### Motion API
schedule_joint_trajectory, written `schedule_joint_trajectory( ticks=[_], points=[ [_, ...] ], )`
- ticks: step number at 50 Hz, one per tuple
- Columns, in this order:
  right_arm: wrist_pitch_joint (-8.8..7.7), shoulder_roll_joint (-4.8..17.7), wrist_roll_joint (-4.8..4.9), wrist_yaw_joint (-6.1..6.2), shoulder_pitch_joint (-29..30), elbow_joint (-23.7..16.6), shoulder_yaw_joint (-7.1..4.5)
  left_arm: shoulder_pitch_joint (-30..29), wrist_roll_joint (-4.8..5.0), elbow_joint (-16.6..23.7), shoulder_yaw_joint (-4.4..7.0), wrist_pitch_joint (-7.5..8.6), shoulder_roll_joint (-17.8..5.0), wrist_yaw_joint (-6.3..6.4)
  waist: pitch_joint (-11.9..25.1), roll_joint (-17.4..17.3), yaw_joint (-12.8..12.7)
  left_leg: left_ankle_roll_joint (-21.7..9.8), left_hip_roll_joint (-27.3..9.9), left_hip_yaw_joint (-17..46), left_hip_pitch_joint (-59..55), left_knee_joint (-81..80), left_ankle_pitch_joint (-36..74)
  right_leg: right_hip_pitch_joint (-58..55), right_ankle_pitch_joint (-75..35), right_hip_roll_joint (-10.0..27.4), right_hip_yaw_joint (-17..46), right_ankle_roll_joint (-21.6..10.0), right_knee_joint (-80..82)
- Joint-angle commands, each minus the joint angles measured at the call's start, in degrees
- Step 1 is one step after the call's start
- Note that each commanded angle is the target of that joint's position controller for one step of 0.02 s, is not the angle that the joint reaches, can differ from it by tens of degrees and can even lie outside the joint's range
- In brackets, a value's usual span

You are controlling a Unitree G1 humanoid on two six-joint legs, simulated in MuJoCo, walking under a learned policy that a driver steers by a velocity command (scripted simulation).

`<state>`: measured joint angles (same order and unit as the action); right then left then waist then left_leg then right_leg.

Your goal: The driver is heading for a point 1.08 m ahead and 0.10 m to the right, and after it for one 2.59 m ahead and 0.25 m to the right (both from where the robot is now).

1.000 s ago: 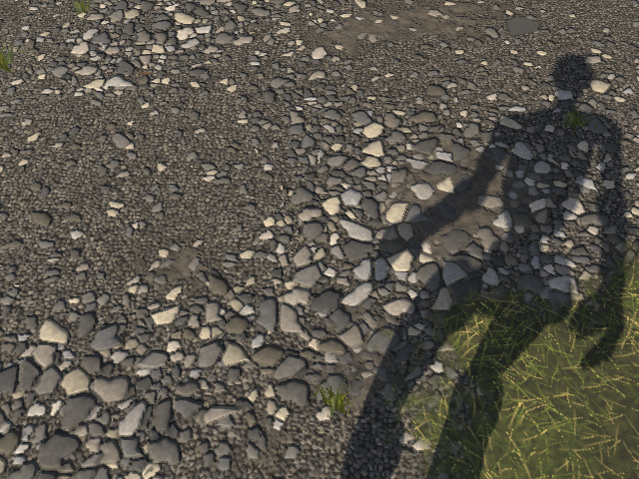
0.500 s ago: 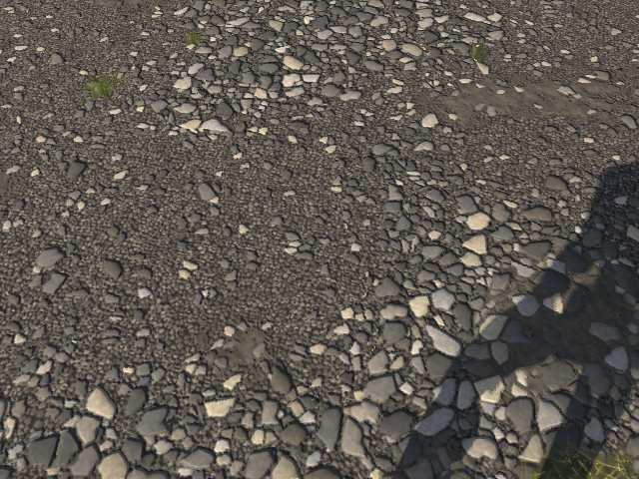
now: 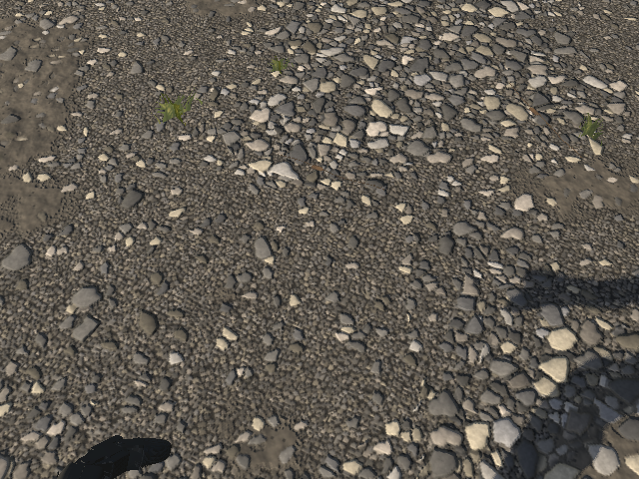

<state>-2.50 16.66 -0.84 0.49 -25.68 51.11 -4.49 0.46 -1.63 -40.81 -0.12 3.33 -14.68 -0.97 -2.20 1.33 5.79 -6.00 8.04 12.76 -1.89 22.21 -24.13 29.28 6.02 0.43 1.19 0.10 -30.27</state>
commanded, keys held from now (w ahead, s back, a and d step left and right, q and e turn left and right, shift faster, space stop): w+q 0.08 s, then w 0.36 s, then w+e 0.56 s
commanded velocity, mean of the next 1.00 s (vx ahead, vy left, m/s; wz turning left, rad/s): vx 0.50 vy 0.00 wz -0.02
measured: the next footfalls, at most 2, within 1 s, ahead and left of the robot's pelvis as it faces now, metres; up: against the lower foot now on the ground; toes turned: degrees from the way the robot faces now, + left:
right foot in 0.02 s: +0.18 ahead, -0.12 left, +0.00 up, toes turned +2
left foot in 0.50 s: +0.37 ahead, +0.14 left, +0.00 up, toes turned +11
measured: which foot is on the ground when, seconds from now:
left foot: down 0.00-0.02, up 0.04-0.48, down 0.50-1.00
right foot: up 0.00-0.00, down 0.02-0.52, up 0.54-1.00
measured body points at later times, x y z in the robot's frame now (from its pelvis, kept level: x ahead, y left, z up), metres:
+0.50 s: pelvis +0.25 +0.02 +0.01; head +0.28 +0.03 +0.46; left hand +0.16 +0.27 -0.13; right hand +0.50 -0.16 -0.08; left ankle +0.33 +0.13 -0.72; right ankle +0.14 -0.12 -0.73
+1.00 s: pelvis +0.49 +0.04 +0.00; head +0.53 +0.04 +0.45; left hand +0.70 +0.26 -0.11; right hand +0.44 -0.21 -0.14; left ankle +0.34 +0.13 -0.73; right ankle +0.62 -0.05 -0.71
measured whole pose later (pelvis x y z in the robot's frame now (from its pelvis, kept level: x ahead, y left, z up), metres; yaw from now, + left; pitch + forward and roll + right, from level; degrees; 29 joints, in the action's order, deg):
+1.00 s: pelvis +0.49 +0.04 +0.00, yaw -6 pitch +1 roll +1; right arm -4.5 13.0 -1.3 1.2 -23.3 53.6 -2.0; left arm 3.8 -2.2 -44.2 2.2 0.1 -13.2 -3.9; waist -3.0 0.8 2.8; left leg 0.1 -0.1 -17.2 -7.0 16.0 -23.5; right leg 31.9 7.3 1.6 -6.8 -6.5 -37.0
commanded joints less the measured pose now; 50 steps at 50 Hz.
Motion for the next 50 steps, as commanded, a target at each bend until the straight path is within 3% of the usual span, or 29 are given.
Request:
schedule_joint_trajectory(
  ticks=[1,2,3,4,5,7,9,12,17,21,23,24,25,26,27,28,29,30,32,36,41,45,48,50],
  points=[
    [-1.76,6.53,0.93,-0.84,4.81,-5.93,-1.04,21.3,-1.17,-0.7,4.21,1.97,-13.27,2.15,15.45,1.33,-13.43,-0.47,-7.23,2.6,13.92,28.54,36.72,-34.4,10.85,9.48,10.2,-5.01,6.23],
    [-1.59,0.83,2.56,-0.78,-1.44,-7.85,0.12,21.72,-2.32,-0.06,5.37,1.28,-18.25,2.47,21.01,14.93,-9.54,1.38,1.89,-4.58,31.68,44.13,-5.72,-46.9,14.62,25.2,35.85,-10.97,11.46],
    [-0.79,5.87,0.42,-0.28,-2.4,-6.67,-0.26,18.54,-1.17,0.14,5.26,0.38,-14.95,2.08,18.33,10.83,-7.49,0.74,-2.75,-5.16,37.43,50.74,-6.27,-42.15,21.58,25.31,43.54,-12.83,13.58],
    [-0.27,6.88,-0.3,-0.51,1.17,-6.13,-0.56,14.58,-0.6,1.08,4.03,0.17,-9.31,1.9,9.78,3.45,-7.04,0.99,-5.69,-5.86,38.09,51.16,-0.54,-33.84,22.71,22.7,34.14,-11.68,14.64],
    [-0.16,5.91,-0.55,-1.06,4.06,-6.39,-0.29,12.73,-0.48,0.69,3.26,0.32,-6.31,1.57,4.95,0.17,-6.87,1.47,-7.38,-6.54,36.85,48.42,3.35,-27.47,16.55,19.08,25.55,-10.54,16.03],
    [0.67,4.28,-1.33,-2.15,4.88,-6.75,0.03,13.78,-0.42,-1.09,2.89,1.07,-5.47,1.51,2.32,4.48,-5.69,2.37,-9.11,-7.05,33.99,44.79,5.15,-21.78,5.62,14.44,15.21,-8.86,18.02],
    [1.37,3.2,-1.39,-2.67,4.79,-6.91,0.39,16.04,0.15,-2.73,3.05,2.37,-5.8,0.86,2.87,5.04,-5.15,2.74,-8.64,-7.17,33.1,43.35,5.88,-21.02,-3.42,13.65,11.12,-9.58,18.67],
    [1.53,2.52,-1.56,-3.14,9.44,-8.54,0.91,17.77,0.55,-4.39,3.38,3.28,-6.52,0.3,1.62,4.49,-5.23,3.58,-9.13,-6.94,37.32,38.51,9.8,-21.97,-5.72,13.84,6.96,-10.89,21.33],
    [0.79,0.48,-1.4,-4.02,20.53,-11.91,2.76,20.09,0.89,-6.68,3.58,2.77,-7.04,-0.01,-0.45,4.13,-7.04,4.88,-10.79,-12.65,34.49,20.77,18.78,-20.86,-7.6,11.11,-0.56,-9.93,22.96],
    [0.3,1.33,-1.19,-3.63,24.92,-13.34,3.14,24.23,0.85,-9.07,4.1,2.1,-8.88,-0.03,-0.81,4.65,-8.35,3.34,-10.24,-16.1,29.95,12.88,16.76,-24.44,-12.16,13.15,-0.45,-9.21,20.36],
    [-0.14,1.99,-1.47,-3.08,23.73,-13.19,2.91,24.95,0.87,-10.02,4.25,1.39,-9.53,0.12,-0.54,4.48,-7.46,1.86,-8.96,-16.84,26.01,9.6,13.39,-26.31,-18.03,13.98,0.2,-8.8,16.17],
    [-0.63,2.24,-1.77,-2.68,19.02,-11.69,2.56,24.62,1.07,-10.41,4.17,1.06,-9.6,0.19,1.3,3.12,-4.78,1.07,-7.44,-17.25,19.35,5.66,14.01,-25.95,-24.29,12.76,-0.82,-8.05,9.94],
    [-1.36,4.1,-2.55,-2.03,10.43,-8.53,1.66,25.11,1.24,-10.55,3.7,0.94,-8.27,0.18,6.32,0.14,-1.56,-0.14,-7.48,-16.06,7.38,3.5,14.47,-22.42,-24.91,9.75,-2.8,-6.95,-0.82],
    [-1.82,8.84,-3.76,-1.11,-0.21,-6.97,0.34,23.67,1.4,-7.93,2.76,1.2,-5.56,0.07,14.37,-6.96,2.86,-3.02,-21.04,-1.77,-6.65,1.56,8.05,-12.24,-8.07,6.49,-5.04,-5.4,-17.58],
    [-1.24,14.5,-2.99,-0.45,-1.24,-6.96,-1.02,28.68,2.23,-6.28,1.84,1.07,-0.64,0.17,18.36,-19.1,0.11,-8.18,-34.74,21.08,-15.34,-5.86,5.68,5.19,25.24,-2.58,-5.91,-3.8,-33.99],
    [-0.87,11.12,-1.12,-0.37,1.11,-7.22,-0.59,25.08,0.93,-7.59,3.63,0.12,-7.13,0.9,13.15,-8.96,0.5,-7.73,-32.63,18.99,-9.23,-6.31,4.68,8.63,23.25,-0.02,1.04,-4.67,-38.71],
    [-1.09,7.15,-0.89,-0.49,5.71,-7.43,0.59,22.54,1.26,-7.09,3.81,0.15,-6.46,0.51,6.52,-7.13,-1.84,-6.13,-29.52,10.32,-2.96,-7.39,7.86,8.99,18.11,2.17,2.22,-5.06,-37.81],
    [-1.53,4.18,-0.76,-0.75,8.38,-7.34,1.32,22.13,1.53,-7.6,3.61,0.03,-5.07,0.26,3.5,-6.38,-3.43,-4.4,-26.74,4.02,2.21,-9.67,12.61,6.97,14.67,3.69,1.81,-4.72,-35.26],
    [-2.33,1.7,-0.48,-0.43,10.52,-6.9,2.01,23.35,0.31,-9.0,3.77,-1.37,-4.04,-0.39,1.33,-7.87,-5.85,-1.97,-23.06,-4.03,7.37,-12.34,17.86,3.47,11.35,4.74,1.25,-3.51,-33.25],
    [-3.86,2.83,0.0,-0.08,7.94,-4.94,1.34,18.68,0.1,-7.44,4.03,-2.77,-2.29,-1.53,0.26,-5.84,-6.77,-2.41,-22.73,-11.59,6.95,-14.34,26.97,7.65,4.87,5.02,0.51,-2.33,-33.16],
    [-3.76,2.26,-0.23,0.2,5.33,-2.76,1.32,9.01,-0.1,-3.9,3.42,-2.86,-1.04,-2.38,-2.58,-5.32,-5.51,-2.39,-21.4,-19.25,5.51,-14.7,30.27,11.21,-3.99,4.95,-1.71,-1.63,-21.73],
    [-3.44,3.96,-0.27,0.62,2.4,-0.88,0.84,1.78,-0.44,-0.79,2.63,-2.7,-0.7,-3.19,-4.11,-5.14,-3.69,-1.8,-22.76,-23.17,2.02,-13.52,35.34,8.02,-5.38,3.8,-6.21,-3.73,-10.58],
    [-2.66,5.37,-0.44,1.01,1.68,0.15,0.5,1.38,-0.61,0.23,2.9,-2.7,-1.63,-3.06,-3.1,-5.43,-4.37,-0.66,-23.64,-25.98,-3.09,-7.41,51.44,4.16,0.46,0.88,-9.21,-6.76,-6.68],
    [-1.82,7.3,-0.61,1.31,2.32,0.33,0.01,6.27,-0.67,-0.72,3.64,-2.68,-2.98,-2.44,0.71,-6.91,-6.84,-0.14,-23.78,-27.43,-5.27,3.2,67.81,-2.62,7.12,-3.2,-11.25,-9.4,-6.04]
  ],
)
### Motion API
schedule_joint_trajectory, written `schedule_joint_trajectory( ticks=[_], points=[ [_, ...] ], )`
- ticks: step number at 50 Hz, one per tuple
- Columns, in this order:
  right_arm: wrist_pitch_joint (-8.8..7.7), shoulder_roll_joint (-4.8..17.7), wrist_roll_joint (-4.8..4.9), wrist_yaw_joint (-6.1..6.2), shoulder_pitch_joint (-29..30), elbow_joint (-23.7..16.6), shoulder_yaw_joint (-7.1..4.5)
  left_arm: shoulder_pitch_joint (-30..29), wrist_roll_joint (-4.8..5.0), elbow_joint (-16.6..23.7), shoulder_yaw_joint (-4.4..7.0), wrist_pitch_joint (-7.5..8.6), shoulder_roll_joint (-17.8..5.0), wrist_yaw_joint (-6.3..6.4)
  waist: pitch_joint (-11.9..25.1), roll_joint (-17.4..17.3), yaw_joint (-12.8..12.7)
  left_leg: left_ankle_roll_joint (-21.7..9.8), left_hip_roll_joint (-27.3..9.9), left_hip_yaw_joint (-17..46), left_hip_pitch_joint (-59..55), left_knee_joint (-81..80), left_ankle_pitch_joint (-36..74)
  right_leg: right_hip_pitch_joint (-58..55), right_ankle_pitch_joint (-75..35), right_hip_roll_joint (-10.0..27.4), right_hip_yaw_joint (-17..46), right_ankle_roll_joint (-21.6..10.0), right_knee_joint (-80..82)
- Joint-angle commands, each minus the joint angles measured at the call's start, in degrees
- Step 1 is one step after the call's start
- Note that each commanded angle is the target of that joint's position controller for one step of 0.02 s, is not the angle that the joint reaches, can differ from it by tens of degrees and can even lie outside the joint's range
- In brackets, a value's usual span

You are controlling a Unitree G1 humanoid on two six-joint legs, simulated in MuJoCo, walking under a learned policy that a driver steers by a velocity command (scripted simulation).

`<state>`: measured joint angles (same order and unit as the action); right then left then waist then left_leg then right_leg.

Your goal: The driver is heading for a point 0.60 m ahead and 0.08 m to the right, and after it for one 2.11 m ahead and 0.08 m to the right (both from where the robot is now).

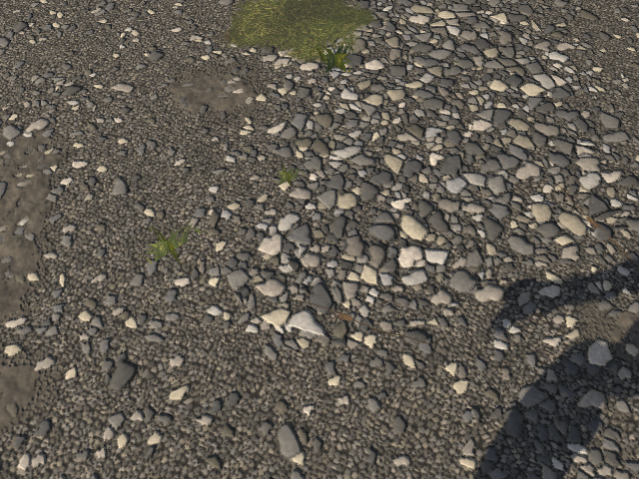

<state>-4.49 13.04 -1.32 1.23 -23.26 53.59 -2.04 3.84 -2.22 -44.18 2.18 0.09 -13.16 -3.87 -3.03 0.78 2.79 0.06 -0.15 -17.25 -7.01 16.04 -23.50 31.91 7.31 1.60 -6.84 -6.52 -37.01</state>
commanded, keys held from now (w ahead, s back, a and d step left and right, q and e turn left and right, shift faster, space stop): w+e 0.46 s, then w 0.18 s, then w+q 0.36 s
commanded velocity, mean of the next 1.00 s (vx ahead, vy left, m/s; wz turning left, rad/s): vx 0.50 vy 0.00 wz -0.28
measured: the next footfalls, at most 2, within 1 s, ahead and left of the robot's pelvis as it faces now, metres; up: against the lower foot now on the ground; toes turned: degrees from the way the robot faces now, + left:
right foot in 0.04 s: +0.18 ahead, -0.07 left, +0.00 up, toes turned -7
left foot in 0.58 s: +0.52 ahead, +0.02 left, +0.00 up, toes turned -21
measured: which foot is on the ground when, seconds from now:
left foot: down 0.00-0.06, up 0.08-0.56, down 0.58-1.00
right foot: up 0.00-0.02, down 0.04-0.60, up 0.62-1.00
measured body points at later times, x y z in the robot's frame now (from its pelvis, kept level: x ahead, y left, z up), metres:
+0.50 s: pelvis +0.27 -0.03 +0.01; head +0.30 -0.04 +0.46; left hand +0.33 +0.25 -0.11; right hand +0.41 -0.31 -0.09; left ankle +0.47 +0.07 -0.69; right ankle +0.14 -0.07 -0.73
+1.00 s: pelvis +0.53 -0.08 +0.02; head +0.55 -0.09 +0.46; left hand +0.79 +0.06 -0.08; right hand +0.41 -0.32 -0.12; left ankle +0.48 +0.04 -0.73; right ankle +0.61 -0.24 -0.70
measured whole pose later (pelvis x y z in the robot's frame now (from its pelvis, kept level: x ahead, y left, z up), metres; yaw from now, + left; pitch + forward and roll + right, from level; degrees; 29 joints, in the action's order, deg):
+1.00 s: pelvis +0.53 -0.08 +0.02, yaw -15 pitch +2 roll +1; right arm -3.3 13.6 -0.5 -1.0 -26.6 52.1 -2.9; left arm 2.8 -1.7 -41.3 -0.2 2.5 -13.7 -1.6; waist -1.4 2.0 5.5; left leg -2.9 4.9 4.6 3.3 17.6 -15.6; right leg 30.0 7.4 2.3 1.2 1.4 -34.4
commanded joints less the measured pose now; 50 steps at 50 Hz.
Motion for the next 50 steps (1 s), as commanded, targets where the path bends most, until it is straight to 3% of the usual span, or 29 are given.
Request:
schedule_joint_trajectory(
  ticks=[1,2,3,4,5,6,7,8,10,13,18,23,26,27,28,29,30,31,32,33,35,38,41,44,48,50],
  points=[
    [0.81,11.8,-0.14,0.57,0.12,-2.26,-2.69,8.39,-0.09,1.22,2.07,0.92,-5.64,0.87,4.97,-6.29,-6.13,-6.06,-15.54,2.39,0.91,18.73,68.0,-11.67,7.91,-6.42,-3.04,-4.32,2.55],
    [1.16,11.96,0.05,0.38,0.9,-2.87,-2.7,17.09,-0.61,-1.54,3.27,1.46,-7.69,1.61,9.81,-3.58,-10.32,-4.6,-14.27,1.6,7.42,32.49,58.89,-24.26,6.14,-7.02,-0.59,-6.34,7.49],
    [0.89,7.79,0.59,-0.07,-0.32,-5.53,-1.68,22.32,-1.08,-2.43,5.33,1.41,-14.41,2.59,15.63,4.82,-11.02,-2.16,-10.16,1.57,25.0,51.9,30.49,-40.37,12.84,6.85,18.97,-11.16,9.64],
    [0.27,6.31,0.72,-1.01,1.59,-9.51,-1.62,19.5,0.74,-1.13,6.3,0.89,-18.82,2.65,19.52,12.51,-7.98,0.64,2.52,10.78,44.15,68.18,-7.93,-49.42,7.85,18.37,50.01,-19.05,19.02],
    [-0.27,8.64,0.05,-1.22,8.59,-10.79,-1.82,18.92,1.69,-1.17,5.99,0.33,-17.14,2.94,14.09,2.54,-9.65,0.0,-1.43,19.1,50.42,68.19,-2.88,-46.55,4.85,17.01,43.84,-17.18,21.07],
    [-1.02,7.63,0.72,-1.41,9.27,-11.18,-1.35,16.25,1.91,-1.59,5.24,0.39,-14.26,3.41,7.47,0.43,-7.51,-0.39,-3.89,18.97,50.14,63.93,2.45,-38.78,0.35,15.9,36.31,-15.37,21.49],
    [-1.21,7.39,0.63,-1.27,7.95,-10.24,-1.34,13.85,1.82,-1.58,4.45,0.67,-11.4,3.59,3.53,-2.58,-4.54,-0.43,-5.83,18.94,46.5,57.9,4.63,-31.53,-5.83,12.69,30.85,-12.42,22.31],
    [-0.41,7.29,-0.42,-1.21,7.37,-10.2,-1.36,11.98,2.2,-1.49,3.92,1.09,-9.84,3.81,2.11,-2.39,-2.56,0.21,-6.71,19.27,43.08,54.41,4.98,-26.73,-10.27,9.82,26.79,-10.93,22.87],
    [1.67,6.65,-1.6,-1.55,5.42,-9.77,-1.25,11.19,2.38,-1.0,3.41,2.24,-8.87,3.65,3.53,-1.03,-0.94,1.5,-6.81,18.77,38.7,50.98,5.48,-23.05,-15.52,6.89,22.93,-10.34,23.7],
    [2.93,5.73,-1.5,-1.96,9.05,-11.44,-1.03,14.03,2.27,-1.54,3.89,3.12,-10.9,3.39,2.76,0.0,-1.55,3.0,-6.61,17.49,40.96,44.65,9.75,-21.44,-14.96,4.85,21.38,-9.89,25.19],
    [2.83,5.96,-1.06,-2.23,20.33,-15.15,-0.73,19.75,2.24,-2.18,3.99,2.92,-11.13,3.5,0.89,2.29,-5.96,3.78,-5.35,17.81,46.59,31.02,19.63,-26.51,-12.34,3.93,23.46,-7.61,24.92],
    [1.79,6.31,-0.45,-2.67,27.46,-18.16,-0.11,23.27,1.49,-2.26,4.12,2.74,-11.95,4.14,0.78,3.03,-8.46,2.63,-2.24,17.91,45.39,21.51,21.02,-32.01,-19.29,5.09,26.3,-6.95,20.3],
    [1.04,7.6,-0.34,-2.55,22.73,-17.29,-0.38,20.77,1.28,-1.72,4.03,3.06,-12.46,4.69,1.35,4.14,-5.54,-0.01,-0.88,17.91,34.78,15.32,18.62,-30.83,-23.36,6.38,26.91,-4.18,17.62],
    [0.77,8.61,-0.37,-2.17,18.28,-15.86,-0.89,19.73,1.24,-1.67,3.98,3.32,-12.77,4.63,2.78,4.17,-3.57,-1.18,0.63,17.1,27.95,14.22,16.32,-29.71,-29.38,5.98,26.47,-3.12,14.12],
    [0.24,9.56,-0.55,-1.6,11.04,-13.52,-1.51,19.21,1.41,-2.01,3.79,3.57,-12.6,4.35,6.11,1.97,0.03,-2.52,1.68,16.11,19.01,10.58,16.67,-28.93,-33.25,3.36,24.04,-1.92,5.43],
    [-0.44,12.12,-1.36,-0.84,3.25,-12.25,-2.28,19.62,1.67,-1.68,3.11,3.97,-10.6,3.94,11.88,-1.44,3.38,-4.89,-4.86,22.49,7.13,9.26,12.41,-23.31,-25.23,0.0,21.13,-0.62,-7.35],
    [-0.29,18.32,-2.54,-0.36,-2.24,-12.17,-3.7,25.79,3.43,-0.19,1.97,4.13,-5.41,3.75,19.99,-13.4,1.92,-11.37,-20.59,47.64,-8.17,6.12,4.02,-7.95,3.14,-8.22,14.96,2.1,-26.37],
    [0.61,16.97,-1.12,-0.97,-0.36,-11.13,-3.83,27.4,1.89,-1.06,2.07,3.88,-7.97,3.88,18.79,-15.0,-0.08,-14.11,-23.89,62.94,-5.77,-1.07,-0.42,0.32,22.23,-9.32,14.54,1.87,-32.81],
    [0.9,12.19,-0.39,-1.25,4.87,-12.09,-2.86,23.69,0.88,-1.62,2.29,3.35,-9.21,3.9,9.23,-6.63,-1.57,-13.73,-22.01,55.89,2.62,-1.64,-5.51,2.72,17.61,-5.69,15.55,1.68,-35.57],
    [0.8,8.78,-0.1,-1.6,7.72,-12.1,-2.02,18.85,0.42,-0.81,2.02,3.39,-8.99,3.31,4.59,-2.21,-1.42,-12.84,-18.59,48.18,8.96,-2.55,-1.99,2.19,13.83,-4.0,14.9,1.78,-33.07],
    [0.35,7.12,0.1,-1.64,8.36,-10.42,-1.3,16.28,-0.35,0.4,1.7,2.9,-7.99,2.45,1.73,-5.79,-3.41,-11.0,-12.99,38.01,14.66,-4.21,10.35,0.07,11.63,-0.84,12.68,2.57,-27.42],
    [-0.72,7.9,1.09,-2.3,5.12,-8.17,-1.5,15.9,-0.98,0.43,1.0,2.27,-6.71,2.06,3.34,-6.63,-4.21,-12.64,-10.54,33.52,15.03,-4.4,25.19,-1.14,10.27,0.25,9.13,4.64,-23.78],
    [-0.42,9.01,1.31,-2.03,2.48,-6.55,-2.05,8.33,-0.63,3.0,-0.01,2.29,-5.43,1.93,1.12,-6.03,-2.99,-13.79,-9.31,31.52,16.04,-6.75,24.23,1.91,6.17,1.71,7.4,7.03,-15.17],
    [0.02,9.46,1.27,-1.97,0.09,-5.48,-2.5,1.27,-0.07,5.1,-0.96,2.54,-4.42,1.81,0.28,-5.98,-1.09,-12.78,-7.81,30.29,16.82,-6.88,23.54,-0.09,0.22,1.19,6.38,8.33,-4.89],
    [0.38,10.68,0.85,-2.0,-2.58,-4.76,-3.13,-3.57,0.71,6.81,-1.1,3.11,-5.21,2.43,1.43,-5.76,0.42,-11.64,-8.45,31.83,15.25,-2.59,28.35,-4.69,-1.54,-0.66,6.13,8.39,1.86],
    [0.63,11.49,0.62,-1.8,-1.75,-5.16,-3.54,-2.37,0.88,6.99,-0.74,3.6,-6.23,2.9,2.02,-6.15,-0.76,-10.54,-9.21,34.1,15.16,0.48,28.67,-8.96,1.03,-1.26,6.93,7.54,4.84]
  ],
)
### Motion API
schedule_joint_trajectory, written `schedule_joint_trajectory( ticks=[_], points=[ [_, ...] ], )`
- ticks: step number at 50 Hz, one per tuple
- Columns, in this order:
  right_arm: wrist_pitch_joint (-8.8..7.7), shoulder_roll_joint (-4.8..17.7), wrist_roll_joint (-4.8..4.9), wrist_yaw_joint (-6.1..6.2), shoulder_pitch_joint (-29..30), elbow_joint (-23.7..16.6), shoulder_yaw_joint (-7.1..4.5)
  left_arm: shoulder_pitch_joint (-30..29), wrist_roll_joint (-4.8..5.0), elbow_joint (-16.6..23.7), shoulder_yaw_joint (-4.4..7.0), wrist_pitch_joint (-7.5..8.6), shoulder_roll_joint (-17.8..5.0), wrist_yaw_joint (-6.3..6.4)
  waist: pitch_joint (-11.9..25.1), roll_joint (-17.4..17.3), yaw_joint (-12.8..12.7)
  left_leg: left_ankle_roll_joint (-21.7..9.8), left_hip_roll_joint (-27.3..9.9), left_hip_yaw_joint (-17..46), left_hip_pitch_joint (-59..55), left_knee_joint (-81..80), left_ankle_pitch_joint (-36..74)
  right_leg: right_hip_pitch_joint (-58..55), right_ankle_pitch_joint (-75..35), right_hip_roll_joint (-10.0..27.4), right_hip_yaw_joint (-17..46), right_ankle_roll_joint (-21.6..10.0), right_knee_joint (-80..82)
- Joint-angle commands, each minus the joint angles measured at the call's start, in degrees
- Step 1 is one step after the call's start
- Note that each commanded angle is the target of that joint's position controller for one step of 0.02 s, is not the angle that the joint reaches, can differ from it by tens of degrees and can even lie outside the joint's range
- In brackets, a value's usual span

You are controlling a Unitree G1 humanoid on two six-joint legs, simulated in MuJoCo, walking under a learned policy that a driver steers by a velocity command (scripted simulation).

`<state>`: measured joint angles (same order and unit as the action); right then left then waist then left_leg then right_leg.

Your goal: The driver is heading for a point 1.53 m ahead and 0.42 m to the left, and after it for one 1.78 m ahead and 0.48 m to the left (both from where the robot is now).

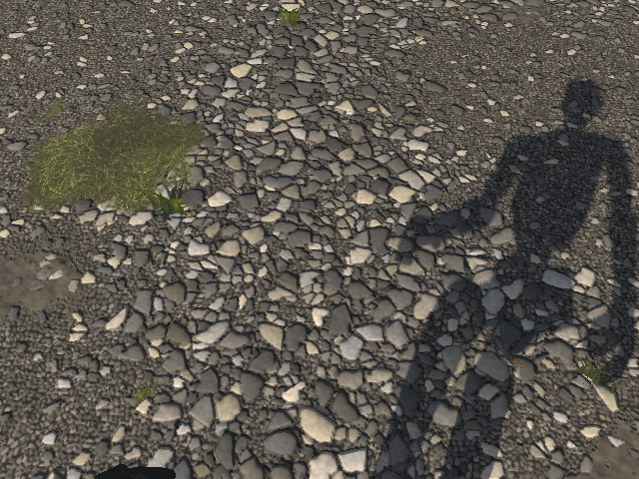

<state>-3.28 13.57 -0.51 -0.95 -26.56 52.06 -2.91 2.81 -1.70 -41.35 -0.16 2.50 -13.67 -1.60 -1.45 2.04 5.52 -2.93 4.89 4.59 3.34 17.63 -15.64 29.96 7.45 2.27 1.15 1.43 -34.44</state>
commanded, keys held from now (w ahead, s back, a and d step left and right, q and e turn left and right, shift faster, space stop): w+q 0.80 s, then w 0.08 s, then w+e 0.12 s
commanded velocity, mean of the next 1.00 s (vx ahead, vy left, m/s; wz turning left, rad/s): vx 0.50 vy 0.00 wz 0.49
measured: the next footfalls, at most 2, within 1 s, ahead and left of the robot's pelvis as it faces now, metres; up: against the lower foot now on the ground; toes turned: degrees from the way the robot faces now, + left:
right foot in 0.06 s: +0.18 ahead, -0.12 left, +0.00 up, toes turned +3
left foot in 0.58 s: +0.40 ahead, +0.15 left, +0.00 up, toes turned +25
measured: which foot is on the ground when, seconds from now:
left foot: down 0.00-0.08, up 0.10-0.56, down 0.58-1.00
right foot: up 0.00-0.04, down 0.06-0.60, up 0.62-1.00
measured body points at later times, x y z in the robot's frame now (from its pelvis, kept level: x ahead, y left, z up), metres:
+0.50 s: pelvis +0.24 +0.01 -0.01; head +0.27 +0.02 +0.44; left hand +0.14 +0.26 -0.14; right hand +0.51 -0.15 -0.10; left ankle +0.35 +0.15 -0.71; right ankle +0.14 -0.12 -0.74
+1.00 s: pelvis +0.48 +0.13 +0.00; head +0.50 +0.16 +0.45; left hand +0.52 +0.43 -0.11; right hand +0.63 -0.11 -0.12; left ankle +0.36 +0.14 -0.74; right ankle +0.70 +0.09 -0.70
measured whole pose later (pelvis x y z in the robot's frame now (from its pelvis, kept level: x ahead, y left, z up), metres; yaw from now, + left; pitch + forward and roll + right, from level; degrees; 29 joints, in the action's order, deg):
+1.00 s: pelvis +0.48 +0.13 +0.00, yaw +32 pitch +1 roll +1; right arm -3.3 15.3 -0.6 -0.4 -23.6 48.3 -3.1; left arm 6.2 -2.0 -42.1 1.7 0.9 -14.7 -1.9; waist -1.9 2.6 3.6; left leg -6.8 8.4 5.6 -1.5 13.0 -15.0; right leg 36.7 1.0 5.5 -1.0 0.7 -39.8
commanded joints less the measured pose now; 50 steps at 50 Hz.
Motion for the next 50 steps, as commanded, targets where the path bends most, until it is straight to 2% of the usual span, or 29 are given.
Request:
schedule_joint_trajectory(
  ticks=[1,2,3,4,5,6,7,8,9,10,12,17,20,24,26,27,28,29,30,31,32,33,34,35,36,38,40,44,50],
  points=[
    [-0.43,11.39,-0.16,0.53,2.55,-3.95,-2.9,1.4,0.36,3.46,1.88,1.54,-6.24,0.9,0.97,-7.2,-5.02,-6.79,-14.03,13.08,5.68,1.26,20.28,-11.35,1.87,-2.49,-1.06,-0.95,4.94],
    [-0.43,11.25,0.06,0.55,3.42,-4.23,-2.92,6.36,0.08,1.87,2.38,2.12,-7.13,1.41,2.71,-5.36,-7.47,-5.56,-12.0,12.27,7.81,6.66,21.02,-19.11,1.54,-2.94,-1.1,-1.96,8.92],
    [-0.75,9.26,0.52,0.36,3.95,-5.02,-2.47,13.14,-0.97,0.51,3.45,2.95,-10.34,2.21,7.3,-0.69,-10.39,-3.95,-7.97,9.35,12.33,17.95,17.53,-29.5,4.97,3.14,4.98,-4.08,11.6],
    [-1.04,4.11,1.67,0.37,3.41,-7.55,-1.24,20.53,-2.28,0.56,4.62,2.94,-15.47,3.04,15.16,8.38,-12.8,-1.9,-2.24,2.04,22.99,34.52,-0.03,-42.7,17.0,18.23,21.41,-7.47,15.33],
    [-0.41,5.49,1.14,0.58,0.49,-8.81,-1.52,19.71,-1.29,-0.23,5.54,1.63,-17.52,3.05,14.85,15.37,-9.94,-1.75,0.91,-2.13,34.2,43.73,-16.23,-41.91,23.87,24.37,39.49,-12.28,21.34],
    [0.65,7.95,-0.25,0.74,0.86,-6.87,-2.03,16.01,-0.77,0.72,4.41,1.2,-11.88,2.72,7.96,6.28,-8.2,-2.33,-4.04,0.23,36.08,48.74,-12.95,-35.83,28.07,22.23,34.78,-12.58,21.25],
    [0.92,7.32,-0.58,0.04,3.72,-6.6,-2.03,12.9,-0.26,1.1,3.43,1.45,-7.72,2.4,2.84,2.11,-7.59,-1.97,-5.7,0.27,35.65,48.43,-8.3,-30.24,22.92,18.66,26.47,-11.58,22.1],
    [1.24,6.12,-0.57,-0.45,4.8,-6.66,-1.93,11.35,-0.27,0.97,2.96,1.77,-6.02,2.26,0.68,2.55,-6.51,-1.35,-7.12,-0.19,33.95,46.69,-5.46,-26.47,14.69,15.98,19.17,-10.15,23.59],
    [1.79,6.04,-1.24,-0.88,5.76,-6.96,-2.05,11.55,-0.13,0.35,2.77,2.22,-5.4,2.42,-0.22,4.33,-5.91,-0.71,-8.08,-0.69,33.19,45.74,-3.97,-24.78,8.7,14.17,14.32,-9.37,24.26],
    [2.37,5.66,-1.61,-1.29,5.9,-6.83,-1.96,11.88,0.01,-0.16,2.82,2.68,-5.34,2.43,-0.23,4.68,-5.53,-0.11,-8.19,-1.28,32.55,46.24,-2.16,-24.15,2.99,12.68,10.46,-8.95,24.61],
    [2.98,5.09,-1.53,-1.88,8.2,-8.11,-1.85,13.65,0.51,-1.26,3.21,3.56,-6.0,2.22,0.72,3.8,-5.18,0.61,-8.38,-1.64,33.96,46.65,0.93,-25.19,-5.86,12.73,6.2,-9.45,24.79],
    [3.35,4.19,-1.51,-3.06,17.58,-11.63,-1.14,16.73,0.6,-3.65,3.76,3.65,-6.49,2.02,-1.22,2.65,-6.17,2.05,-9.16,-3.23,38.99,39.03,9.39,-27.16,-13.03,12.1,-2.8,-10.07,25.89],
    [3.06,3.23,-1.42,-3.83,23.5,-13.68,-0.21,17.54,0.54,-4.62,4.08,3.52,-7.35,2.01,-2.67,2.87,-7.32,1.26,-8.96,-6.21,34.92,28.41,14.66,-26.35,-13.5,11.35,-7.59,-9.14,25.9],
    [3.04,4.01,-1.82,-4.09,28.21,-15.99,0.02,20.71,0.5,-6.64,4.71,2.66,-9.32,2.45,-3.77,2.54,-8.42,-1.86,-7.37,-10.44,31.5,20.35,9.92,-31.6,-20.96,13.2,-11.02,-8.0,22.8],
    [3.11,4.79,-2.15,-3.52,26.69,-16.0,-0.35,21.23,0.43,-7.39,4.99,1.9,-10.86,2.76,-1.86,3.53,-7.26,-4.18,-4.06,-12.86,26.56,18.33,3.96,-34.49,-38.16,13.44,-13.44,-7.18,15.59],
    [2.96,5.58,-2.28,-3.09,23.22,-15.2,-0.8,21.43,0.39,-7.7,5.19,1.36,-11.87,2.89,0.66,3.94,-5.58,-5.61,-1.77,-13.61,22.04,17.44,0.94,-35.35,-46.22,13.47,-14.33,-7.0,8.64],
    [2.46,6.73,-2.49,-2.52,16.24,-13.22,-1.55,21.27,0.55,-7.65,5.26,0.81,-12.5,2.97,4.89,3.18,-2.5,-7.27,0.55,-13.48,13.49,14.62,0.65,-33.47,-47.2,13.04,-15.24,-6.55,-1.96],
    [2.04,9.5,-3.02,-1.59,5.97,-9.92,-2.92,20.62,0.42,-6.69,5.03,0.59,-12.09,2.93,10.78,-0.26,2.09,-9.6,-1.09,-8.64,-1.4,11.48,0.9,-24.28,-36.08,11.71,-15.97,-4.79,-17.05],
    [2.08,16.41,-2.84,-0.64,3.97,-10.05,-4.63,22.85,0.77,-2.94,3.42,0.86,-5.19,2.03,16.99,-12.71,-0.31,-15.5,-18.93,17.48,-19.79,9.54,-5.17,-1.41,7.69,5.23,-15.42,-1.7,-36.6],
    [2.7,18.82,-0.8,-0.24,2.69,-11.79,-5.22,18.01,0.32,-0.02,4.09,1.35,-8.23,1.56,21.47,-12.01,1.43,-20.74,-26.01,41.23,-23.83,0.01,-0.69,10.24,24.8,-3.09,-4.38,-0.07,-47.32],
    [3.1,17.28,-0.29,0.26,3.97,-10.34,-4.92,11.65,0.32,1.33,4.27,1.66,-9.12,1.35,12.84,-5.72,1.49,-18.69,-23.45,30.58,-19.57,-0.72,4.26,15.85,18.42,0.82,0.35,-0.8,-47.01],
    [2.92,14.03,0.09,0.63,6.82,-9.88,-4.1,11.87,0.83,1.12,3.66,2.32,-8.0,1.32,6.07,-3.88,-1.08,-16.81,-21.49,23.05,-10.5,-1.01,11.09,13.94,13.1,3.1,-0.12,-1.09,-41.86],
    [2.54,11.63,0.02,0.76,9.61,-9.98,-3.38,13.05,0.53,0.05,3.66,2.25,-7.66,1.42,2.76,-1.95,-3.99,-14.18,-17.8,17.66,-3.47,-1.72,17.24,9.65,11.51,4.71,0.03,-1.03,-36.62],
    [2.16,10.21,0.41,0.88,11.64,-10.19,-2.87,14.65,-0.48,-0.3,3.65,1.34,-7.57,1.43,1.71,-2.49,-6.26,-13.14,-15.08,14.03,1.62,-2.44,21.61,5.56,11.44,5.3,0.28,-0.41,-33.92],
    [1.67,9.34,0.48,0.73,12.62,-10.55,-2.51,16.29,-1.1,-0.9,3.61,0.27,-7.33,1.26,2.65,-3.28,-7.4,-12.86,-13.64,11.87,4.1,-2.98,23.99,2.52,11.3,5.44,0.25,0.15,-32.38],
    [0.64,9.82,0.63,0.35,11.17,-10.01,-2.62,15.87,-1.27,-0.5,3.55,-1.08,-6.4,0.85,3.17,-3.3,-7.84,-13.31,-11.97,10.44,6.21,-3.87,25.94,1.97,9.98,4.81,-0.66,1.11,-29.65],
    [0.36,10.84,0.43,0.29,9.03,-9.47,-2.95,11.98,-1.11,0.79,3.42,-1.49,-5.78,0.68,1.63,-3.73,-6.81,-12.96,-11.09,10.76,7.25,-5.55,21.79,4.4,5.93,4.58,-1.1,1.78,-25.39],
    [-0.03,9.62,0.49,0.36,4.0,-7.66,-2.5,3.48,-0.88,2.84,3.09,-1.23,-5.3,0.39,-0.83,-5.21,-3.44,-10.84,-10.89,10.42,2.92,-6.93,21.07,8.86,-3.67,4.29,-1.23,1.63,-13.73],
    [-0.88,9.8,-0.45,1.04,-0.77,-5.14,-1.85,-4.78,0.07,5.03,2.53,-0.32,-5.17,-0.55,-2.49,-5.37,-0.16,-8.65,-13.95,7.05,-6.82,-6.42,28.79,8.88,-7.31,2.2,-3.54,-2.42,-2.42]
  ],
)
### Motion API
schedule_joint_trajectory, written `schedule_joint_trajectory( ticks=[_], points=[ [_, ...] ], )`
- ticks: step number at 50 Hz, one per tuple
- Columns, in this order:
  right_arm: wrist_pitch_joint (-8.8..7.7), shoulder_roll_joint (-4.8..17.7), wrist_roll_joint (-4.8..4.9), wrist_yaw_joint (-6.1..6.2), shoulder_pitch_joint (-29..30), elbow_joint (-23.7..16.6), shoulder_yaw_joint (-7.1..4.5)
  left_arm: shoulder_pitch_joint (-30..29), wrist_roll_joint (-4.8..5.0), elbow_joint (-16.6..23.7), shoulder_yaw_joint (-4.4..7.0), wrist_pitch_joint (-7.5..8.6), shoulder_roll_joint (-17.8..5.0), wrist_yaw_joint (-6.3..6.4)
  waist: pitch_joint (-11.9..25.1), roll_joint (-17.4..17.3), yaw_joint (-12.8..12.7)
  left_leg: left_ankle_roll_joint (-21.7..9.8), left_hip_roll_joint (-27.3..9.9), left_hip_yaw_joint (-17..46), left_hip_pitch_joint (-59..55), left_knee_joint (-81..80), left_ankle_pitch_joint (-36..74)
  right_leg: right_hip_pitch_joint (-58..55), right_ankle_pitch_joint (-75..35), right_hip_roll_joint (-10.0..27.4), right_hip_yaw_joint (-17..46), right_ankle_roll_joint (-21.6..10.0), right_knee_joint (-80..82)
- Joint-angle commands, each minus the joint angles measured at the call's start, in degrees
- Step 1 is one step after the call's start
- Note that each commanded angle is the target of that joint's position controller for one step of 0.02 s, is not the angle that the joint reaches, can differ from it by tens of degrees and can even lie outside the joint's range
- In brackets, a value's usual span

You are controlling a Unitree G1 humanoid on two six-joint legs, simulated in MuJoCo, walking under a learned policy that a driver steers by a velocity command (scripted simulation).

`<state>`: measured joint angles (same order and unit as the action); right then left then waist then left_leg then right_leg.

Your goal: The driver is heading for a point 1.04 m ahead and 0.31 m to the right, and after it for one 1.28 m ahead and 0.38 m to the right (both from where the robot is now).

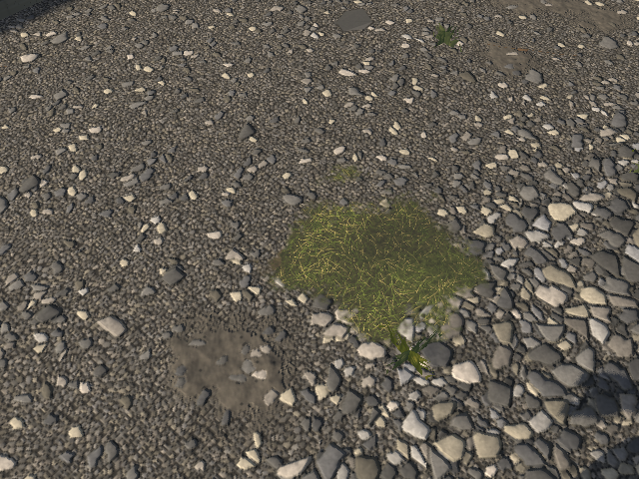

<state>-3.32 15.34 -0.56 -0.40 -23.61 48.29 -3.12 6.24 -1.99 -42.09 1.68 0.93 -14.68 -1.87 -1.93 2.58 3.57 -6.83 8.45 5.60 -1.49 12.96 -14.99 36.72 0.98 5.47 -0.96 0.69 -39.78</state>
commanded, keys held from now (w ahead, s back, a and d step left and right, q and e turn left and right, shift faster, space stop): w+e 0.98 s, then w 0.02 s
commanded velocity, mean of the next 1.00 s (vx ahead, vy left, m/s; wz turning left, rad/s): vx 0.50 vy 0.00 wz -0.45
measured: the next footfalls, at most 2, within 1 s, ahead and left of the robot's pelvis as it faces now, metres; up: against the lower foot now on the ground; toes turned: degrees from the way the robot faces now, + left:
right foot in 0.12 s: +0.25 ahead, -0.11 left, +0.00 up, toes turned -5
left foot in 0.66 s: +0.57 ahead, +0.00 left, +0.00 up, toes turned -22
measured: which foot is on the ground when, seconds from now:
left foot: down 0.00-0.14, up 0.16-0.64, down 0.66-1.00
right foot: up 0.00-0.10, down 0.12-0.68, up 0.70-1.00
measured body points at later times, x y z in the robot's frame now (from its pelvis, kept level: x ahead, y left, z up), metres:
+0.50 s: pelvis +0.28 -0.06 +0.00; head +0.31 -0.08 +0.45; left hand +0.32 +0.21 -0.12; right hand +0.41 -0.33 -0.10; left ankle +0.46 +0.08 -0.69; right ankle +0.21 -0.11 -0.74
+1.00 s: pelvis +0.54 -0.10 +0.01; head +0.57 -0.10 +0.45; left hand +0.82 +0.04 -0.10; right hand +0.41 -0.34 -0.12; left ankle +0.53 +0.02 -0.74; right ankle +0.57 -0.27 -0.67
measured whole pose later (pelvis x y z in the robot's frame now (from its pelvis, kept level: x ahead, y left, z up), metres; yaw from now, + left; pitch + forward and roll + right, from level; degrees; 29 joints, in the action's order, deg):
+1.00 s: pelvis +0.54 -0.10 +0.01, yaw -32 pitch +1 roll +1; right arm -4.8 15.2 -1.1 0.0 -22.4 48.3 -2.4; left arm 8.0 -2.0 -41.8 3.4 -0.6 -17.4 -4.0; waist -1.5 3.0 2.8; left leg -1.9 1.0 -9.5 2.1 14.4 -13.5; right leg 38.2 6.4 2.9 1.3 -1.4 -53.4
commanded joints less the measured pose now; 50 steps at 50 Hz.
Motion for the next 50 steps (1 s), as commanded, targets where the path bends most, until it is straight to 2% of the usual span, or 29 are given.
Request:
schedule_joint_trajectory(
  ticks=[1,2,4,5,6,7,8,9,10,11,12,13,15,17,21,27,30,31,32,33,34,35,36,37,38,40,42,46,50],
  points=[
    [-0.86,8.27,-0.66,0.72,-3.8,-0.97,-1.6,-8.46,0.43,6.02,0.75,1.35,-4.41,-0.42,-2.56,-6.12,1.48,-4.44,-18.4,5.54,-3.21,-1.62,29.43,1.41,0.51,-1.51,-1.45,-2.68,4.3],
    [-0.87,8.58,-0.89,0.98,-3.34,-0.66,-1.6,-7.87,0.48,5.98,0.86,1.45,-4.72,-0.54,-2.9,-6.3,0.75,-3.96,-19.17,4.7,-4.02,-1.09,31.97,-0.19,2.5,-2.24,-1.6,-3.78,5.6],
    [-0.99,9.4,-1.21,1.43,-1.16,-0.49,-1.57,-2.51,0.7,4.25,1.37,1.56,-5.56,-0.29,-0.97,-6.73,-2.25,-2.19,-19.11,1.54,-4.13,4.21,47.23,-9.23,7.27,-5.69,-2.89,-6.14,7.81],
    [-0.92,9.96,-1.5,1.48,-0.66,-0.2,-1.63,3.07,0.75,2.41,1.94,1.67,-6.52,0.19,2.13,-6.53,-4.68,-1.42,-18.43,-0.14,-4.58,11.48,55.54,-15.73,9.45,-8.16,-3.81,-7.39,8.65],
    [-0.76,10.04,-1.44,1.46,0.07,-0.13,-1.51,11.54,0.44,-0.37,2.51,2.05,-7.22,0.75,6.53,-4.88,-8.69,-0.41,-16.51,-2.9,-2.3,22.6,56.67,-25.69,7.81,-9.47,-4.11,-8.96,12.18],
    [-1.0,8.3,-1.26,1.57,-0.06,-1.49,-0.74,20.76,-0.53,-2.15,3.49,2.33,-10.53,1.38,12.41,-1.23,-12.06,0.68,-14.53,-4.94,8.07,38.47,41.51,-39.55,11.77,-0.07,7.48,-12.24,12.83],
    [-1.25,4.17,0.2,0.82,-5.09,-3.17,-0.06,22.66,-0.83,-2.51,5.3,2.18,-17.05,1.38,16.55,12.9,-8.36,4.2,-2.41,-8.31,29.67,60.6,-0.11,-52.64,13.14,14.44,38.78,-21.53,18.3],
    [-1.51,7.41,-1.93,0.88,-1.96,-3.2,-0.39,17.85,1.87,-2.51,4.53,1.59,-12.97,0.51,13.86,6.17,-6.89,3.46,-3.85,-1.17,36.61,64.51,-10.59,-50.22,13.3,13.87,45.89,-21.18,23.7],
    [-1.82,7.79,-1.68,0.51,2.36,-4.28,-0.37,13.14,2.21,-1.43,4.13,1.38,-10.92,0.37,6.47,1.84,-5.62,3.55,-7.33,-0.52,38.63,63.4,-5.86,-42.89,12.62,12.52,35.9,-20.23,23.54],
    [-2.22,7.4,-1.54,0.25,5.41,-4.96,0.01,11.41,1.73,-1.35,3.65,1.47,-8.79,0.28,3.32,-2.21,-5.33,3.84,-9.31,-1.11,37.7,60.3,-3.11,-37.29,6.6,9.88,30.2,-18.95,24.56],
    [-1.88,6.8,-1.67,0.08,6.44,-5.45,0.1,11.08,1.61,-1.78,3.37,1.63,-7.99,0.52,1.33,-2.76,-4.11,4.37,-10.69,-1.36,36.37,57.15,-2.65,-33.3,1.84,7.34,26.08,-17.53,25.28],
    [-1.01,6.3,-2.17,-0.03,5.93,-5.71,0.37,10.92,1.8,-2.48,3.07,1.85,-7.28,0.73,1.26,-1.8,-2.71,5.3,-11.65,-1.56,33.88,54.22,-2.4,-30.29,-1.76,4.96,22.73,-16.24,26.15],
    [0.42,5.19,-2.49,-0.32,5.46,-5.85,0.78,12.34,2.15,-3.22,3.28,2.52,-8.04,0.81,2.25,-0.27,-2.07,6.99,-11.85,-2.82,32.32,50.93,-2.55,-28.28,-6.33,3.09,19.86,-16.34,27.06],
    [1.05,4.57,-2.43,-0.46,8.05,-6.78,1.08,13.69,2.21,-3.69,3.7,2.61,-9.17,0.99,1.53,-0.13,-2.4,8.48,-12.3,-3.98,33.99,46.94,-0.47,-26.58,-4.82,1.81,18.41,-16.59,28.58],
    [1.12,4.09,-2.1,-0.59,18.35,-10.02,1.5,17.43,2.32,-4.56,4.06,2.3,-9.46,1.17,-0.73,0.27,-5.54,10.43,-12.52,-4.88,37.82,34.78,9.05,-27.39,-3.46,-0.23,18.09,-14.47,29.51],
    [0.2,4.06,-1.19,-0.86,27.49,-13.18,2.12,22.13,1.43,-5.2,4.46,1.82,-9.92,1.86,0.1,1.29,-9.1,9.72,-9.68,-4.73,37.18,23.79,12.9,-34.25,-11.98,0.35,20.88,-12.95,23.57],
    [-0.51,5.84,-0.94,-0.57,24.3,-12.94,1.68,19.08,1.03,-3.95,4.85,1.73,-11.15,2.47,0.72,2.22,-6.35,7.87,-8.36,-3.45,28.6,18.06,8.74,-33.47,-14.34,1.42,23.72,-10.85,19.63],
    [-0.8,6.83,-0.86,-0.2,20.06,-11.66,1.25,17.17,0.99,-3.36,4.97,1.83,-11.69,2.43,2.04,2.36,-4.27,6.97,-7.16,-3.81,21.72,16.35,6.49,-31.5,-17.22,0.79,23.98,-9.75,16.54],
    [-1.37,8.15,-1.03,0.44,13.41,-9.71,0.6,15.99,1.35,-3.16,4.9,2.13,-11.73,2.08,5.15,0.38,-0.86,5.63,-6.86,-3.96,11.94,12.72,6.96,-29.17,-18.93,-1.85,22.45,-8.38,9.1],
    [-2.03,11.71,-2.05,1.39,5.7,-8.81,-0.45,16.14,2.08,-2.33,4.16,2.65,-9.25,1.46,11.69,-4.92,2.35,2.94,-15.31,4.01,-0.4,10.48,0.23,-24.02,-11.6,-5.54,18.59,-6.77,-4.05],
    [-1.57,16.08,-3.17,2.2,1.03,-9.2,-1.53,19.34,3.51,-0.54,2.91,2.86,-3.94,1.51,18.06,-14.5,2.15,-1.02,-30.27,24.39,-14.21,6.58,-9.65,-9.48,18.33,-12.79,10.56,-4.96,-19.53],
    [-0.53,16.37,-2.24,1.97,3.4,-8.67,-2.07,22.6,2.04,-0.15,3.07,2.23,-6.76,1.74,18.18,-18.93,-1.38,-5.18,-34.6,40.1,-12.27,2.7,-13.95,-1.19,30.97,-12.16,7.58,-5.13,-27.23],
    [-0.15,10.24,-1.77,1.67,7.05,-9.59,-0.96,19.98,0.85,-1.91,3.44,1.34,-8.93,1.86,9.98,-8.96,-2.07,-4.58,-32.05,32.87,-5.0,2.49,-16.87,0.57,25.82,-7.87,7.97,-5.28,-30.24],
    [-0.25,6.59,-1.4,1.39,9.42,-9.59,-0.06,16.24,0.58,-1.72,3.34,1.14,-8.33,1.16,4.59,-4.77,-2.03,-3.44,-28.52,23.54,1.54,1.18,-11.47,-0.38,21.58,-6.34,7.14,-4.82,-28.61],
    [-0.42,5.38,-1.57,1.32,10.43,-9.31,0.33,14.98,0.5,-1.48,3.23,0.83,-7.24,0.64,2.5,-5.99,-2.91,-1.98,-25.8,16.54,5.21,-0.29,-4.61,-1.78,19.55,-4.82,6.48,-4.32,-26.52],
    [-1.36,5.29,-1.17,1.27,8.88,-7.72,0.35,14.26,-0.32,-1.29,3.1,-0.38,-6.54,-0.33,1.25,-8.95,-3.64,-1.17,-23.01,8.13,8.2,-1.47,6.37,-3.28,17.84,-3.58,5.37,-3.45,-25.47],
    [-2.38,5.72,-0.57,0.83,7.2,-6.66,0.03,12.18,-0.14,-0.09,2.9,-0.95,-5.88,-0.95,1.84,-8.54,-3.92,-1.82,-23.25,4.19,7.64,-2.32,13.3,-1.86,15.49,-3.18,5.03,-3.05,-25.25],
    [-2.6,6.15,-0.41,0.59,5.12,-4.94,-0.45,4.73,-0.14,2.73,2.35,-1.21,-5.01,-1.9,-0.03,-7.49,-3.2,-2.47,-23.1,-3.09,5.9,-4.6,17.74,4.2,8.59,-1.96,4.06,-1.81,-20.78],
    [-2.45,6.32,-0.52,0.38,3.14,-3.21,-0.62,-2.66,0.09,5.11,1.1,-0.71,-3.1,-2.68,-1.58,-7.3,-1.63,-1.17,-21.16,-10.17,6.11,-4.46,21.12,1.03,0.87,-2.15,0.79,-2.19,-7.68]
  ],
)
Velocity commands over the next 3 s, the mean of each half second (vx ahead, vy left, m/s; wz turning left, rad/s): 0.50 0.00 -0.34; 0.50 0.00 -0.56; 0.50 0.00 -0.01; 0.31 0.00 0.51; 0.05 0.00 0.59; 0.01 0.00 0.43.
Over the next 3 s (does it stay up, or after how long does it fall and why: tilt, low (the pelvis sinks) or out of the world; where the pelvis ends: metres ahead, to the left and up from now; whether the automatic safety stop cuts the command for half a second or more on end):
stays up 0.97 -0.37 0.00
